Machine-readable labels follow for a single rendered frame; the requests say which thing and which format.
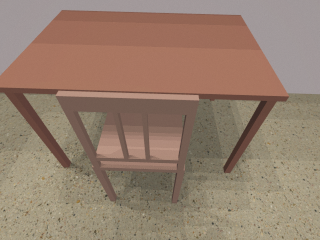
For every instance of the table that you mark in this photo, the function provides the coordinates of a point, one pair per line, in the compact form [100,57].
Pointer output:
[214,56]

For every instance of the chair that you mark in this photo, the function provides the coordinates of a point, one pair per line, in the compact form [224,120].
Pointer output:
[143,132]

